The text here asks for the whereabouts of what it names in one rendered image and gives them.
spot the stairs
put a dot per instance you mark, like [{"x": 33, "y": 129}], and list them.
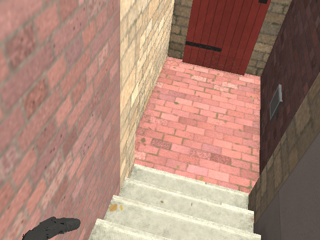
[{"x": 169, "y": 225}]

